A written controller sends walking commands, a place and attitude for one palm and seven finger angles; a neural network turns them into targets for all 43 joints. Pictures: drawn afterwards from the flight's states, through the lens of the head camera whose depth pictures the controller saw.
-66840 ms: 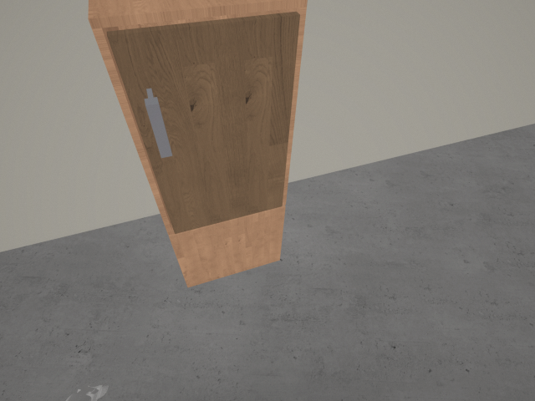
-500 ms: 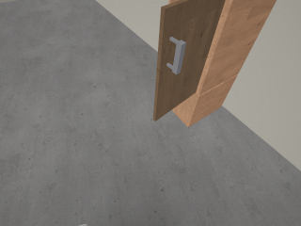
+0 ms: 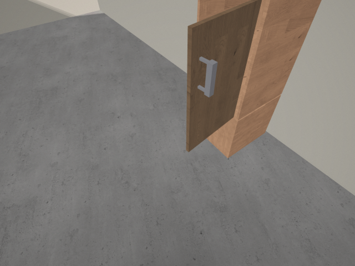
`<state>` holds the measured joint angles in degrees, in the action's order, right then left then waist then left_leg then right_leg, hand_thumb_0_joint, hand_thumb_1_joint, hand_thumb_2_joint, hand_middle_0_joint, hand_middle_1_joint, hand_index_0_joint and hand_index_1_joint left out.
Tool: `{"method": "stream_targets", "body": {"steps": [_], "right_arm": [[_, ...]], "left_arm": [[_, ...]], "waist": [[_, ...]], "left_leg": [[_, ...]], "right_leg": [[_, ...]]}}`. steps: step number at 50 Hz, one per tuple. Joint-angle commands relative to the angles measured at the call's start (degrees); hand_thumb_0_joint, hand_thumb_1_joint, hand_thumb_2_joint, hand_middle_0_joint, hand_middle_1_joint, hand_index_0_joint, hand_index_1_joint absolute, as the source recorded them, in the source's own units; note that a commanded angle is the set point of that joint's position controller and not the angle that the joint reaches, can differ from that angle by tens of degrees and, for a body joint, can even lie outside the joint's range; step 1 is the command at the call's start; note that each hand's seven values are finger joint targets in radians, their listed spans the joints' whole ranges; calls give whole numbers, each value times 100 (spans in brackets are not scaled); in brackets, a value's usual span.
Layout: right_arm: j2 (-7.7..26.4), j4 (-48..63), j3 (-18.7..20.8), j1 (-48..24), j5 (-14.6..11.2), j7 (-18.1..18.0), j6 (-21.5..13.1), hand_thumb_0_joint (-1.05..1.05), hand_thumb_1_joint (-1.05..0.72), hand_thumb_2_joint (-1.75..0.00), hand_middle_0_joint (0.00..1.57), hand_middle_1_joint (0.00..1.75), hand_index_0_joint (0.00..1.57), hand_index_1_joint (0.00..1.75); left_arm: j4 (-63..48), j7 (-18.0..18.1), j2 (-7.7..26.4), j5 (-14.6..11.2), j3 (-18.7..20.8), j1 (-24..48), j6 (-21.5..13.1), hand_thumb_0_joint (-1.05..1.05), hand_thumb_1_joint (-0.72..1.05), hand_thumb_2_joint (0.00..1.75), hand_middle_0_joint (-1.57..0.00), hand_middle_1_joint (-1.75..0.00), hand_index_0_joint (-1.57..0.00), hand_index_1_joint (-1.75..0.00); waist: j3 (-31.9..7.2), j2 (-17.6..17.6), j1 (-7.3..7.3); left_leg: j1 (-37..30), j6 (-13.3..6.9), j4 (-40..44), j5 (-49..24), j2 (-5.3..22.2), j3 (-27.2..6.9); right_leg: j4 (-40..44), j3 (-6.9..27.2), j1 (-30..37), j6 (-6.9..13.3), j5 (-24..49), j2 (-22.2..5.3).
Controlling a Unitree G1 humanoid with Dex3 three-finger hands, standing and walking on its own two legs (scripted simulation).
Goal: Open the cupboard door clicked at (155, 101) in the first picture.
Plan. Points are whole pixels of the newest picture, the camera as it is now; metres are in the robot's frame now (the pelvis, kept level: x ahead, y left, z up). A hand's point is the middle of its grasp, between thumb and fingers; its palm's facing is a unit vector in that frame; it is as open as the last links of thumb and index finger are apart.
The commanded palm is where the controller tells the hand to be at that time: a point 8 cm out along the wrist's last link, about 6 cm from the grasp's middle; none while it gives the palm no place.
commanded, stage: let the arm hang, fingers relaxed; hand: left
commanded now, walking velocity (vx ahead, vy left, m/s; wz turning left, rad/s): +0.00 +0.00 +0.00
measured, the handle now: (205, 76) +0.69 -0.06 +0.05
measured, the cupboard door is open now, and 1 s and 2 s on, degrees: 97 97 97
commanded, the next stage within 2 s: look to check the result in 0.28 s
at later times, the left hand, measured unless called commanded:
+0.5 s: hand out of the picture -0.01 +0.17 -0.18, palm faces +0.03 -0.98 -0.19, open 7.4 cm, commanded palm none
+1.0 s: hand out of the picture +0.04 +0.20 -0.17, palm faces +0.02 -0.97 -0.23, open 7.4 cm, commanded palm none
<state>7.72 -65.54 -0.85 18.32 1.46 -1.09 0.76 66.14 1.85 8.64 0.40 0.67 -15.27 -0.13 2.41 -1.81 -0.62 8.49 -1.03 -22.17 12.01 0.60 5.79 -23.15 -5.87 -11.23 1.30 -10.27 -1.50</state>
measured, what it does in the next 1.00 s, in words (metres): stands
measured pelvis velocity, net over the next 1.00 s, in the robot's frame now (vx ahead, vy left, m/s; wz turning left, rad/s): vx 0.02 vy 0.01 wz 0.00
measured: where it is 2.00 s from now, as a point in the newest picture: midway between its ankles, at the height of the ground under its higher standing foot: outside the picture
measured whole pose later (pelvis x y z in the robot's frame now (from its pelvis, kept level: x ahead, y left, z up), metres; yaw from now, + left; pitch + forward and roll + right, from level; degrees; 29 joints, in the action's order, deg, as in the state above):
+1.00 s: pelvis +0.02 +0.01 +0.00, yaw +0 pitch -1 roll +0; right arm 10.1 -65.7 -0.2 14.0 1.2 -1.4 -0.5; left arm 66.1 1.7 10.1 0.6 1.1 -12.4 -1.2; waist 2.8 -0.9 -0.7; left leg 6.5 -1.5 -20.4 12.9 0.0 5.7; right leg -21.9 -5.8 -9.5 0.5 -11.4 -2.0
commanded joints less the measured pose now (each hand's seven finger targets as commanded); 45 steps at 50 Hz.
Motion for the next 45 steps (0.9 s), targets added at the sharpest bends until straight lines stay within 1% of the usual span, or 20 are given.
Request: {"method": "stream_targets", "body": {"steps": [1,5,7,8,11,12,13,15,16,18,19,27,28,30,34,39,40,41,43,45], "right_arm": [[431,44,111,374,-20,-68,-83,0,-90,-90,20,30,20,30],[370,10,113,418,-27,-84,-95,0,-90,-90,20,30,20,30],[355,0,122,455,-26,-91,-105,0,-90,-90,20,30,20,30],[351,2,123,477,-39,-94,-105,0,-90,-90,20,30,20,30],[341,-9,127,465,-35,-96,-103,0,-90,-90,20,30,20,30],[350,-3,133,476,-32,-98,-95,0,-90,-90,20,30,20,30],[347,6,138,475,-39,-97,-93,0,-90,-90,20,30,20,30],[329,-10,142,474,-30,-93,-89,0,-90,-90,20,30,20,30],[340,10,146,487,-31,-93,-87,0,-90,-90,20,30,20,30],[375,30,157,447,-42,-91,-85,0,-90,-90,20,30,20,30],[358,28,161,441,-36,-87,-86,0,-90,-90,20,30,20,30],[488,60,177,322,-41,-97,-132,0,-90,-90,20,30,20,30],[496,69,183,307,-50,-96,-132,0,-90,-90,20,30,20,30],[509,51,180,263,-39,-93,-132,0,-90,-90,20,30,20,30],[578,47,180,188,-42,-92,-140,0,-90,-90,20,30,20,30],[685,73,190,71,-44,-89,-167,0,-90,-90,20,30,20,30],[723,70,190,61,-44,-92,-171,0,-90,-90,20,30,20,30],[751,77,194,15,-41,-94,-172,0,-90,-90,20,30,20,30],[794,90,199,-18,-55,-87,-166,0,-90,-90,20,30,20,30],[821,70,191,-58,-40,-86,-170,0,-90,-90,20,30,20,30]], "left_arm": [[-103,29,565,-5,85,-276,-72,0,90,90,-20,-30,-20,-30],[-52,37,497,-1,88,-354,-72,0,90,90,-20,-30,-20,-30],[-43,41,470,0,91,-367,-82,0,90,90,-20,-30,-20,-30],[-31,48,492,1,98,-384,-87,0,90,90,-20,-30,-20,-30],[-16,46,447,1,85,-413,-91,0,90,90,-20,-30,-20,-30],[-14,46,436,0,80,-398,-89,0,90,90,-20,-30,-20,-30],[-24,50,441,6,93,-425,-91,0,90,90,-20,-30,-20,-30],[-21,46,442,8,88,-418,-86,0,90,90,-20,-30,-20,-30],[-32,46,442,9,93,-411,-90,0,90,90,-20,-30,-20,-30],[-45,47,463,11,98,-440,-97,0,90,90,-20,-30,-20,-30],[-45,46,453,13,93,-424,-96,0,90,90,-20,-30,-20,-30],[-81,36,508,14,115,-352,-117,0,90,90,-20,-30,-20,-30],[-80,38,539,17,124,-357,-124,0,90,90,-20,-30,-20,-30],[-72,33,532,17,109,-342,-119,0,90,90,-20,-30,-20,-30],[-91,29,599,17,121,-272,-124,0,90,90,-20,-30,-20,-30],[-112,19,698,16,135,-198,-140,0,90,90,-20,-30,-20,-30],[-123,16,730,15,146,-145,-148,0,90,90,-20,-30,-20,-30],[-118,15,723,11,138,-134,-149,0,90,90,-20,-30,-20,-30],[-139,12,801,16,149,-94,-151,0,90,90,-20,-30,-20,-30],[-139,7,814,15,147,-56,-152,0,90,90,-20,-30,-20,-30]], "waist": [[319,96,38],[353,36,49],[282,9,29],[258,73,40],[332,109,27],[392,76,10],[407,73,28],[389,40,8],[379,125,0],[380,163,15],[377,133,-7],[209,81,-2],[223,121,18],[270,190,6],[238,104,4],[69,58,14],[67,129,5],[90,68,16],[141,147,25],[126,145,14]], "left_leg": [[444,-50,624,114,548,-626],[464,-51,630,107,543,-615],[415,-51,620,37,541,-622],[410,-56,593,-37,559,-613],[400,-51,582,8,539,-598],[419,-48,589,74,539,-603],[427,-57,574,66,535,-611],[413,-49,578,125,529,-591],[415,-51,577,129,532,-599],[388,-62,528,100,521,-596],[376,-57,542,125,519,-596],[261,-78,563,-210,589,-652],[276,-82,541,-246,586,-645],[251,-75,562,-260,579,-653],[229,-74,574,-349,602,-659],[108,-76,572,-564,615,-670],[114,-70,579,-612,623,-683],[92,-74,588,-627,620,-691],[137,-74,589,-576,621,-687],[90,-66,623,-604,627,-688]], "right_leg": [[520,640,35,111,-243,-544],[492,629,33,105,-178,-546],[472,635,63,111,-91,-541],[463,601,108,112,-45,-545],[495,631,34,104,-85,-551],[509,629,-14,102,-154,-544],[518,628,-25,110,-162,-542],[524,632,-33,100,-196,-553],[513,633,-32,95,-191,-538],[539,627,-54,101,-216,-551],[537,645,-82,98,-249,-554],[436,602,60,91,124,-554],[438,588,84,92,156,-553],[438,596,42,86,145,-566],[433,587,101,83,226,-577],[420,593,222,92,423,-600],[420,595,258,90,468,-590],[435,611,239,96,482,-590],[477,582,251,96,433,-596],[482,604,265,100,456,-611]]}}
